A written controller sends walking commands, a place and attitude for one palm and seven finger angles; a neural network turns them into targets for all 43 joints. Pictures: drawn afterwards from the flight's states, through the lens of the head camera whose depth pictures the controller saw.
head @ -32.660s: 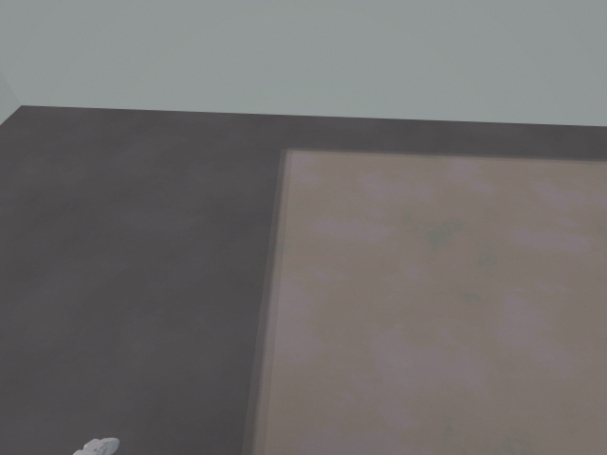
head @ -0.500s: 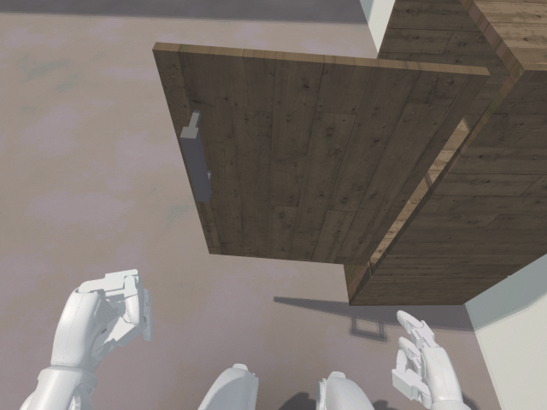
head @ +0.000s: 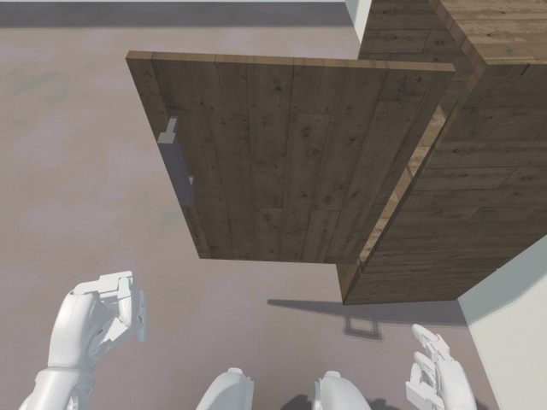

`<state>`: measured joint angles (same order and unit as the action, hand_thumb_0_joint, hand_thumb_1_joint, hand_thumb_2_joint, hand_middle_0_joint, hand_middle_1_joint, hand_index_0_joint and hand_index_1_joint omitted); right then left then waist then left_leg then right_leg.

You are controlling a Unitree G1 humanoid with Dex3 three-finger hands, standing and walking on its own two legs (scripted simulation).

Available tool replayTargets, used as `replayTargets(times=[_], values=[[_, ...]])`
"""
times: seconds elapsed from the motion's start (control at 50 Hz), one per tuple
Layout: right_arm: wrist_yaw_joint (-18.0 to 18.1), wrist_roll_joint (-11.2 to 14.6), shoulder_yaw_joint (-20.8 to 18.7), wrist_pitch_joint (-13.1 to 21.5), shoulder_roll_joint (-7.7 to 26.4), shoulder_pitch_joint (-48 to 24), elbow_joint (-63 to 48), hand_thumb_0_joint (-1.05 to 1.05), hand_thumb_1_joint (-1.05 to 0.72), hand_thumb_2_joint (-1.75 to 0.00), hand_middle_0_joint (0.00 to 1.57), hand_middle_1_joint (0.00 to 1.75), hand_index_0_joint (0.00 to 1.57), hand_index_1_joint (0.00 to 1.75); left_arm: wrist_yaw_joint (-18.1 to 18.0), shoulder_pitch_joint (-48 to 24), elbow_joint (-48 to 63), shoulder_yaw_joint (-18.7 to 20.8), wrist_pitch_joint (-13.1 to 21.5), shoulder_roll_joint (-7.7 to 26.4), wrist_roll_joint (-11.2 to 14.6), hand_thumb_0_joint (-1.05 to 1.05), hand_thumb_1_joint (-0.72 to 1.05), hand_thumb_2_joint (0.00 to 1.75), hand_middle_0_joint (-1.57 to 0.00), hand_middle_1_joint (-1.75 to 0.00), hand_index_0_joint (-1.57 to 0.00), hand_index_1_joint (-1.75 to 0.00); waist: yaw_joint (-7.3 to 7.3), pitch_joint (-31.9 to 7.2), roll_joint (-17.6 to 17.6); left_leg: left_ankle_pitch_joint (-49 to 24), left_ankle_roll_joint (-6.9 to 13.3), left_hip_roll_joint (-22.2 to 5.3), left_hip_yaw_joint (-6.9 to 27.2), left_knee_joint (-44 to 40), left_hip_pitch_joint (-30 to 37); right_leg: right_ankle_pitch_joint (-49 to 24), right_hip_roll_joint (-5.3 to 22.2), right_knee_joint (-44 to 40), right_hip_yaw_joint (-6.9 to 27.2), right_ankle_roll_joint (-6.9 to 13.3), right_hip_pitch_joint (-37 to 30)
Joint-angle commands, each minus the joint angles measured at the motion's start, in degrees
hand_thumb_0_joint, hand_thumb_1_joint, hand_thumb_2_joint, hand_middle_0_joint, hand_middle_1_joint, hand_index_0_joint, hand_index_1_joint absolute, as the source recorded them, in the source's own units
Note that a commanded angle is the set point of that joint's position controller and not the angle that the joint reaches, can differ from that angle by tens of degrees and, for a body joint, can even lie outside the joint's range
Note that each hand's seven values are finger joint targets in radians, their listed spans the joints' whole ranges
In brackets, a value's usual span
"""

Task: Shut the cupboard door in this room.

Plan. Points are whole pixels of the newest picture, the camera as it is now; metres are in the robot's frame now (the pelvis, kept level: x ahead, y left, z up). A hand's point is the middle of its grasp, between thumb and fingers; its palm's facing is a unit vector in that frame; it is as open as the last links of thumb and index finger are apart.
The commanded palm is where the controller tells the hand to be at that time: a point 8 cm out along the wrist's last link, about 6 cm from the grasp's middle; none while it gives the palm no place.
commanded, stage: bring the fist close to the handle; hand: left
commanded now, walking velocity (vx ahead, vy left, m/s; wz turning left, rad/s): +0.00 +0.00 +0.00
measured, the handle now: (180, 163) +0.48 +0.19 +0.05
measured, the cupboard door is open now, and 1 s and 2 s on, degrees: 85 85 82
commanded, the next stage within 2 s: push the door shut along its arc in 1.50 s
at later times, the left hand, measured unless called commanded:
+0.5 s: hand (155, 278) +0.28 +0.18 +0.06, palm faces -0.01 -1.00 -0.03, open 3.1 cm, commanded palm +0.26 +0.23 +0.06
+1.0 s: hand (182, 225) +0.36 +0.16 +0.06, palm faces +0.00 -1.00 -0.04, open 3.1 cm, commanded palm +0.34 +0.21 +0.06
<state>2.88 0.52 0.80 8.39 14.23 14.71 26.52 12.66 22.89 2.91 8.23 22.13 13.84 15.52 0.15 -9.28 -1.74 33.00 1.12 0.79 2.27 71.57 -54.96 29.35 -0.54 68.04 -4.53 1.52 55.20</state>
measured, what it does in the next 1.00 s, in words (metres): stands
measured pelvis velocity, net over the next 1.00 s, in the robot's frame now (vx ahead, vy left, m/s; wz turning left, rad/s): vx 0.00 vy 0.01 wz -0.01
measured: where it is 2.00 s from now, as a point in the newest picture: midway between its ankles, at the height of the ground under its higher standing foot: outside the picture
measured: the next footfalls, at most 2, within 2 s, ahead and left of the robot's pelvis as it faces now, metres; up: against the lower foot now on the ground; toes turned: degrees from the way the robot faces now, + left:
none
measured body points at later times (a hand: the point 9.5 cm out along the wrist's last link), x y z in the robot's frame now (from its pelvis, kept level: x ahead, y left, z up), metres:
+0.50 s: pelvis -0.01 +0.00 +0.00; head +0.07 +0.01 +0.45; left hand +0.27 +0.23 +0.06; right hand +0.17 -0.23 -0.08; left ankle +0.02 +0.10 -0.64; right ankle +0.04 -0.11 -0.64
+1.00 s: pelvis +0.00 +0.01 +0.01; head +0.08 +0.01 +0.45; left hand +0.35 +0.22 +0.06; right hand +0.14 -0.24 -0.09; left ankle +0.02 +0.10 -0.64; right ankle +0.04 -0.11 -0.64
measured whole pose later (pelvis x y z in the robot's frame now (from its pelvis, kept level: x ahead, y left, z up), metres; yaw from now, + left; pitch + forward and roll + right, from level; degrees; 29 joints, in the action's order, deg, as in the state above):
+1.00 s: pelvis +0.00 +0.01 +0.01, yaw -1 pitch +18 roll -2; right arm 1.7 0.1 1.1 5.6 14.2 14.6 32.4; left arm 6.4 -12.1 -25.4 7.4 21.9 12.0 9.7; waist -1.4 -8.3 -1.7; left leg 30.9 1.8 1.3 0.6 68.0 -54.6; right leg 27.3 -0.1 65.2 -2.8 0.7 55.5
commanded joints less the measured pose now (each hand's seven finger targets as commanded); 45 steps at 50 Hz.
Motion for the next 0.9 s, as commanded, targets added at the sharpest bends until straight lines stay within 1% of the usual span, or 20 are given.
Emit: replayTargets(times=[0.0,0.08,0.12,0.16,0.22,0.24,0.26,0.28,0.32,0.4,0.48,0.52,0.58,0.66,0.68,0.72,0.76,0.78,0.82,0.88], values=[[0.70,0.38,-3.00,2.83,7.11,-2.16,-8.65,0.00,-0.90,-0.90,0.20,0.30,0.20,0.30,-0.05,-2.33,11.10,4.04,4.14,6.27,1.24,0.00,0.90,0.90,-1.30,-1.50,-1.30,-1.50,-0.41,-11.42,0.46,-12.19,0.07,0.39,0.45,-11.56,3.45,-6.98,-0.27,-10.69,3.81,0.34,-13.49],[0.84,0.48,-2.93,2.95,7.12,-2.50,-8.66,0.00,-0.90,-0.90,0.20,0.30,0.20,0.30,0.59,-2.78,10.61,3.59,4.11,6.04,1.31,0.00,0.90,0.90,-1.30,-1.50,-1.30,-1.50,-0.40,-11.13,0.31,-11.32,0.14,0.38,0.33,-11.25,3.20,-5.67,-0.15,-11.15,4.38,0.33,-13.16],[1.01,0.32,-2.71,3.13,7.49,-2.27,-8.21,0.00,-0.90,-0.90,0.20,0.30,0.20,0.30,0.44,-7.55,10.72,3.37,4.18,6.87,1.02,0.00,0.90,0.90,-1.30,-1.50,-1.30,-1.50,-1.39,-10.20,0.47,-10.85,0.33,0.27,0.69,-10.78,2.80,-5.18,-0.38,-10.86,4.18,0.44,-11.86],[1.14,0.27,-2.61,3.47,7.45,-2.49,-7.81,0.00,-0.90,-0.90,0.20,0.30,0.20,0.30,0.30,-11.23,10.12,2.52,4.31,6.18,0.75,0.00,0.90,0.90,-1.30,-1.50,-1.30,-1.50,-1.55,-10.94,-0.06,-9.78,0.29,0.31,0.88,-10.78,3.11,-3.90,-0.27,-10.73,4.17,0.36,-10.91],[1.29,0.26,-2.55,3.65,7.70,-2.30,-7.11,0.00,-0.90,-0.90,0.20,0.30,0.20,0.30,0.20,-14.98,8.54,3.21,3.86,7.15,0.60,0.00,0.90,0.90,-1.30,-1.50,-1.30,-1.50,-1.49,-12.17,-0.01,-10.15,0.38,0.33,0.91,-10.67,3.14,-4.31,-0.35,-10.62,4.27,0.48,-11.51],[1.26,0.39,-2.62,3.64,7.65,-2.43,-7.03,0.00,-0.90,-0.90,0.20,0.30,0.20,0.30,0.19,-14.19,7.28,3.65,3.49,7.12,0.46,0.00,0.90,0.90,-1.30,-1.50,-1.30,-1.50,-0.72,-12.60,-0.48,-10.36,0.15,0.30,0.80,-11.28,3.62,-4.66,-0.23,-10.56,4.11,0.52,-11.97],[1.11,0.43,-2.45,3.63,7.48,-2.49,-7.24,0.00,-0.90,-0.90,0.20,0.30,0.20,0.30,0.34,-14.95,7.24,1.96,3.04,5.65,0.43,0.00,0.90,0.90,-1.30,-1.50,-1.30,-1.50,-0.96,-12.78,-1.07,-10.73,0.26,0.45,0.67,-11.57,4.17,-5.48,-0.17,-10.70,3.93,0.45,-12.29],[1.11,0.48,-2.48,3.47,7.66,-2.17,-6.95,0.00,-0.90,-0.90,0.20,0.30,0.20,0.30,0.05,-15.55,6.37,3.44,2.48,7.09,0.36,0.00,0.90,0.90,-1.30,-1.50,-1.30,-1.50,-0.67,-13.27,-0.33,-10.85,0.20,0.37,0.79,-11.93,4.04,-5.58,-0.17,-10.79,3.84,0.44,-12.93],[1.19,0.39,-2.34,3.20,7.75,-2.26,-6.61,0.00,-0.90,-0.90,0.20,0.30,0.20,0.30,-0.34,-18.33,5.11,3.76,1.55,7.63,0.04,0.00,0.90,0.90,-1.30,-1.50,-1.30,-1.50,-0.72,-13.44,-0.66,-11.49,0.28,0.38,0.77,-12.10,3.98,-6.37,-0.24,-10.77,3.88,0.52,-13.44],[0.84,0.46,-2.34,2.68,7.64,-2.29,-6.29,0.00,-0.90,-0.90,0.20,0.30,0.20,0.30,-1.27,-21.32,2.65,2.87,0.80,6.22,-0.47,0.00,0.90,0.90,-1.30,-1.50,-1.30,-1.50,-0.75,-13.52,-0.61,-11.98,0.03,0.32,0.73,-13.36,5.50,-7.64,-0.14,-10.93,3.19,0.36,-13.50],[0.56,0.23,-2.51,2.42,7.75,-1.93,-5.37,0.00,-0.90,-0.90,0.20,0.30,0.20,0.30,-2.29,-24.52,-0.02,2.51,1.21,5.59,-1.04,0.00,0.90,0.90,-1.30,-1.50,-1.30,-1.50,-1.01,-14.22,-0.47,-13.42,-0.07,0.17,0.78,-13.65,6.49,-9.60,-0.10,-10.65,2.80,0.41,-13.32],[0.45,0.23,-2.58,2.08,8.05,-1.67,-4.95,0.00,-0.90,-0.90,0.20,0.30,0.20,0.30,-2.72,-26.39,-2.17,3.25,1.61,6.55,-1.47,0.00,0.90,0.90,-1.30,-1.50,-1.30,-1.50,-1.11,-13.44,1.26,-12.90,-0.02,0.07,0.86,-13.91,5.87,-8.93,-0.21,-10.89,2.89,0.48,-13.59],[0.28,0.08,-2.70,1.88,7.96,-1.78,-4.32,0.00,-0.90,-0.90,0.20,0.30,0.20,0.30,-3.13,-31.01,-3.46,1.90,2.25,5.37,-2.27,0.00,0.90,0.90,-1.30,-1.50,-1.30,-1.50,-1.35,-14.76,-0.86,-13.82,-0.19,0.06,0.73,-14.06,7.25,-10.19,-0.01,-10.40,2.82,0.52,-12.90],[0.22,0.08,-2.97,1.49,8.16,-1.18,-3.22,0.00,-0.90,-0.90,0.20,0.30,0.20,0.30,-3.96,-36.21,-5.65,2.04,2.73,5.78,-2.92,0.00,0.90,0.90,-1.30,-1.50,-1.30,-1.50,-1.62,-16.35,-0.80,-15.31,-0.37,-0.20,0.89,-14.25,8.73,-11.79,-0.01,-10.11,2.62,0.55,-12.86],[0.12,0.01,-2.88,1.32,8.07,-1.00,-3.06,0.00,-0.90,-0.90,0.20,0.30,0.20,0.30,-4.04,-36.85,-6.90,1.37,2.69,4.93,-3.03,0.00,0.90,0.90,-1.30,-1.50,-1.30,-1.50,-1.83,-16.14,-0.52,-15.34,-0.30,-0.10,0.71,-14.28,8.74,-12.06,0.02,-10.35,2.66,0.46,-13.02],[0.16,-0.05,-2.92,0.97,8.25,-0.60,-2.58,0.00,-0.90,-0.90,0.20,0.30,0.20,0.30,-4.66,-38.40,-8.37,2.83,2.86,6.36,-3.22,0.00,0.90,0.90,-1.30,-1.50,-1.30,-1.50,-1.62,-16.58,-0.04,-16.38,-0.30,-0.14,0.70,-14.41,8.66,-13.13,-0.11,-10.30,2.67,0.58,-13.84],[-0.05,-0.06,-3.06,0.58,8.13,-0.63,-2.33,0.00,-0.90,-0.90,0.20,0.30,0.20,0.30,-4.90,-40.57,-9.57,1.93,3.07,5.24,-3.67,0.00,0.90,0.90,-1.30,-1.50,-1.30,-1.50,-1.79,-17.77,-0.15,-17.19,-0.43,-0.22,0.59,-14.49,9.55,-14.06,0.06,-10.10,2.62,0.45,-13.79],[-0.14,0.00,-2.98,0.45,8.02,-0.58,-2.09,0.00,-0.90,-0.90,0.20,0.30,0.20,0.30,-4.98,-41.71,-11.07,1.51,2.97,4.71,-3.74,0.00,0.90,0.90,-1.30,-1.50,-1.30,-1.50,-1.99,-16.74,-0.42,-16.09,-0.47,-0.24,0.49,-14.64,9.35,-13.10,0.08,-10.48,2.58,0.39,-13.15],[-0.08,-0.10,-3.09,0.12,8.37,-0.13,-1.68,0.00,-0.90,-0.90,0.20,0.30,0.20,0.30,-5.53,-43.87,-12.45,2.84,3.37,6.41,-4.24,0.00,0.90,0.90,-1.30,-1.50,-1.30,-1.50,-1.90,-17.65,0.52,-16.68,-0.42,-0.32,0.70,-14.61,9.49,-13.54,-0.10,-10.24,2.66,0.52,-13.51],[-0.38,-0.06,-3.17,-0.21,8.14,0.15,-1.09,0.00,-0.90,-0.90,0.20,0.30,0.20,0.30,-5.83,-47.53,-14.59,0.66,3.60,3.95,-4.62,0.00,0.90,0.90,-1.30,-1.50,-1.30,-1.50,-2.67,-17.85,-0.41,-17.61,-0.61,-0.44,0.61,-14.75,10.82,-14.66,0.05,-10.37,2.46,0.43,-12.82]])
